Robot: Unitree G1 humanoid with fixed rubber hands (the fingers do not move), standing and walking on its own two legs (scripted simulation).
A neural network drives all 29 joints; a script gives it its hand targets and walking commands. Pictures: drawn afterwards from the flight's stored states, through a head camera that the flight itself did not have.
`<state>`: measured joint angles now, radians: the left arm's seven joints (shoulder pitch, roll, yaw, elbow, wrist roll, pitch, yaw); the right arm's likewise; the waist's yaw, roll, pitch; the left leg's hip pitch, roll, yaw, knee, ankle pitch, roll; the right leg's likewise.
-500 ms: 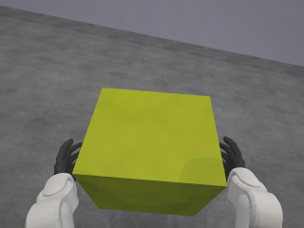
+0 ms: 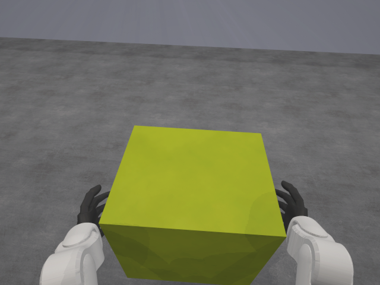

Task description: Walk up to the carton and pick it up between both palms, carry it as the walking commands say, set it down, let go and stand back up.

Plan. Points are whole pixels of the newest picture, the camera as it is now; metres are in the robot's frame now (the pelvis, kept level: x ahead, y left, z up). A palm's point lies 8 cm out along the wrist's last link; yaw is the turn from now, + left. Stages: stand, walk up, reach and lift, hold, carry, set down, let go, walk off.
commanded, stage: carry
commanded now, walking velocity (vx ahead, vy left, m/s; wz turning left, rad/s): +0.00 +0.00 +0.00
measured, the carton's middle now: (192, 207) +0.31 -0.02 -0.01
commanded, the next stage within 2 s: none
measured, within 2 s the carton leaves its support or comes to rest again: neither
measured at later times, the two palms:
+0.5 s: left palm (27, 273) +0.17 +0.25 +0.09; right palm (256, 228) +0.21 -0.12 +0.11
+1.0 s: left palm (37, 269) +0.18 +0.24 +0.08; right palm (271, 246) +0.18 -0.13 +0.11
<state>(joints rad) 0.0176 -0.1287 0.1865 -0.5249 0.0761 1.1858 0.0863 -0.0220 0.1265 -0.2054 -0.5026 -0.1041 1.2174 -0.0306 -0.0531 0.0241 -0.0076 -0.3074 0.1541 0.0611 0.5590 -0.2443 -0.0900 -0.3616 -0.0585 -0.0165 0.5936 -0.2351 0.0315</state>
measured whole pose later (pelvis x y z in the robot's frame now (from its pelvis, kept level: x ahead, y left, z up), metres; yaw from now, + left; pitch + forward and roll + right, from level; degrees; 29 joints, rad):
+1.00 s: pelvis -0.07 +0.05 +0.00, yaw +0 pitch +1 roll -1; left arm -0.02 -0.13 0.21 -0.43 0.10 1.08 0.10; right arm -0.06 0.13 -0.19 -0.39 -0.11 1.10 -0.04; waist -0.03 -0.05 -0.08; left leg -0.41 0.06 0.05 0.53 -0.14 -0.02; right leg -0.35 -0.06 -0.02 0.56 -0.23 0.03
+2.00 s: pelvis -0.05 +0.05 +0.00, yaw +1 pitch +0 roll +0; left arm -0.06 -0.10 0.22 -0.12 0.09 0.82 0.06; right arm -0.07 0.10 -0.21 -0.09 -0.14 0.81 -0.01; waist 0.02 0.03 -0.01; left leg -0.37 0.06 0.03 0.53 -0.16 -0.03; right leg -0.31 -0.07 -0.04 0.56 -0.26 0.04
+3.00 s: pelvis +0.00 +0.07 +0.00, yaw +0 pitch +1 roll -1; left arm -0.05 -0.12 0.22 -0.12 0.08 0.81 0.06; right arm -0.05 0.10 -0.21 -0.11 -0.13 0.81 -0.01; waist 0.02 0.08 -0.02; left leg -0.23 0.01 0.05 0.57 -0.36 0.02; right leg -0.29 -0.06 -0.11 0.55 -0.27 0.02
